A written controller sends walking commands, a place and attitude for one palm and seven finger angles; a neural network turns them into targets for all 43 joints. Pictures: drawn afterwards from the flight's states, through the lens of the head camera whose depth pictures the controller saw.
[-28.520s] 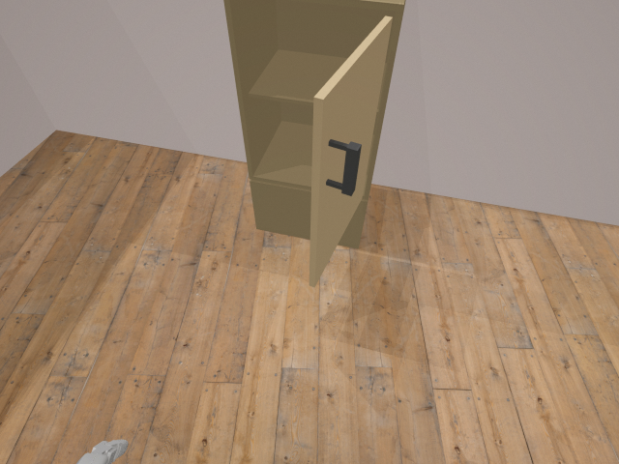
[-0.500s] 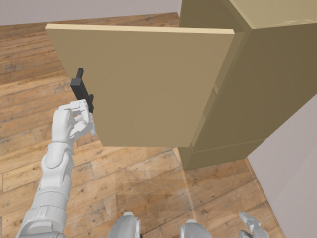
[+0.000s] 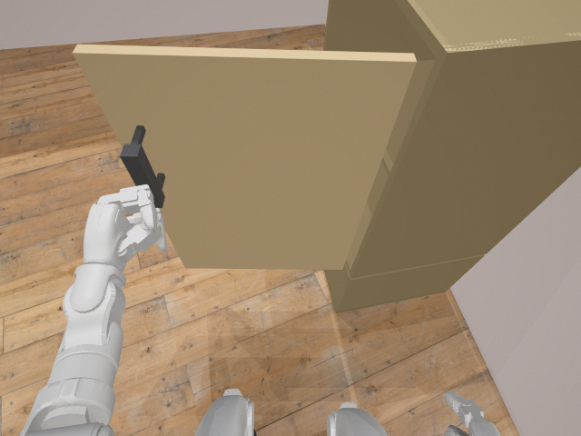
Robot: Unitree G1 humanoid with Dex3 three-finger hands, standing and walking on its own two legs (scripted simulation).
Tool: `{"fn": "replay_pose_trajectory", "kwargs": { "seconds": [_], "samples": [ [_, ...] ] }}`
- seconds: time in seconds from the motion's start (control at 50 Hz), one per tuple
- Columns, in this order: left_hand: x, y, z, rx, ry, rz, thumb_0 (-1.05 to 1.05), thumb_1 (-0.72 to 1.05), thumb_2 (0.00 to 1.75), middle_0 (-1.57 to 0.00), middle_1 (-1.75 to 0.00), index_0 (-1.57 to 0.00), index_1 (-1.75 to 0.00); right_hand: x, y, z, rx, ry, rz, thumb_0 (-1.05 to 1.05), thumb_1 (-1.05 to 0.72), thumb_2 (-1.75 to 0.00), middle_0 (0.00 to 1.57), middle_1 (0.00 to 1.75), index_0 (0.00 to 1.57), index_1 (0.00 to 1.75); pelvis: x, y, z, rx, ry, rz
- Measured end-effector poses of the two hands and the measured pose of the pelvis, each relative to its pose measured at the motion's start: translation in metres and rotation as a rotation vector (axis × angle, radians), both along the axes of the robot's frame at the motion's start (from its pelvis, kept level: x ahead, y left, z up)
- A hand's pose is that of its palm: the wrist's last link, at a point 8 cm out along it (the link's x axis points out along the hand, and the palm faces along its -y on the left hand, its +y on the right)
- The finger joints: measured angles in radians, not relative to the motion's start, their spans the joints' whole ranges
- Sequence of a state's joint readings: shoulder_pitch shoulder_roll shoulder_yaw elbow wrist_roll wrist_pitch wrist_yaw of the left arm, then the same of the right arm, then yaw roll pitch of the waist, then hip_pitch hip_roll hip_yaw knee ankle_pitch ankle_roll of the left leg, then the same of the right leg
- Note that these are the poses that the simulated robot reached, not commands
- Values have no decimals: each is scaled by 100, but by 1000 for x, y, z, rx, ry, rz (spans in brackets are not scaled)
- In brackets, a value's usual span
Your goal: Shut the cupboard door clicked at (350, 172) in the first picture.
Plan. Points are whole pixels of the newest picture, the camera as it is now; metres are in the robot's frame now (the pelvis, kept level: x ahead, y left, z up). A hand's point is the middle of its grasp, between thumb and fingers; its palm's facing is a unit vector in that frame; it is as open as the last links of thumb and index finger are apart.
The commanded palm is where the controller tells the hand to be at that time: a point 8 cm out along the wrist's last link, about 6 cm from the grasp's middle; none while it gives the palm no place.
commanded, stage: push the door shut along its arc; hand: left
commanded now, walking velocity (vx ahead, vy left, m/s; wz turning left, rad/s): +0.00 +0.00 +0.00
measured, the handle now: (148, 168) +0.49 +0.23 +0.05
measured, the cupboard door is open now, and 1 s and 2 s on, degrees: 79 64 54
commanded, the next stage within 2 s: pull the fist back off the door in 1.82 s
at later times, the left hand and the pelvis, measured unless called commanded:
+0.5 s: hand (160, 188) +0.44 +0.20 +0.05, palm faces -0.10 -0.99 -0.03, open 3.1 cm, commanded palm +0.44 +0.24 +0.05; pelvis +0.00 +0.00 -0.01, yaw +0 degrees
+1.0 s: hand (189, 160) +0.50 +0.17 +0.05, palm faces -0.25 -0.97 -0.04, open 3.1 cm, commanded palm +0.51 +0.20 +0.05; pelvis -0.01 +0.02 -0.03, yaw -1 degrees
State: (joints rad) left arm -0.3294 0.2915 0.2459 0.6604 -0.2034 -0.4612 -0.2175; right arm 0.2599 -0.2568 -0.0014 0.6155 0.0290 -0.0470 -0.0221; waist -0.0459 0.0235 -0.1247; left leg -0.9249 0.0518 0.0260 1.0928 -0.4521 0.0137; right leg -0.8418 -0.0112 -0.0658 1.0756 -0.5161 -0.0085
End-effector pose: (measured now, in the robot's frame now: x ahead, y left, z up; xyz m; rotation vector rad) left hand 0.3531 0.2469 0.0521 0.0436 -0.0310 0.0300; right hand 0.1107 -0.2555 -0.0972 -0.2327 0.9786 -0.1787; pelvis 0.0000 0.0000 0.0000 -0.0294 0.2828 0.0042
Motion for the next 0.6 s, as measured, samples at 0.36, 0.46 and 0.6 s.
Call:
{"fn": "replay_pose_trajectory", "kwargs": {
  "seconds": [0.36,0.46,0.6],
  "samples": [
    [57,8,4,-5,29,-99,2,90,90,-132,-150,-130,-150,-37,-7,-16,-22,114,-44,1,-91,-90,20,30,20,30,-4,0,-11,-9,47,1],
    [69,10,4,-15,33,-123,2,90,90,-132,-150,-131,-150,-54,-6,-19,-28,168,-64,1,-91,-90,20,30,20,30,-4,3,-13,-14,60,0],
    [87,9,1,-16,40,-166,1,90,90,-132,-150,-131,-150,-72,-4,-20,-45,215,-84,1,-91,-90,20,30,20,30,-7,10,-17,-26,82,1]
  ]
}}
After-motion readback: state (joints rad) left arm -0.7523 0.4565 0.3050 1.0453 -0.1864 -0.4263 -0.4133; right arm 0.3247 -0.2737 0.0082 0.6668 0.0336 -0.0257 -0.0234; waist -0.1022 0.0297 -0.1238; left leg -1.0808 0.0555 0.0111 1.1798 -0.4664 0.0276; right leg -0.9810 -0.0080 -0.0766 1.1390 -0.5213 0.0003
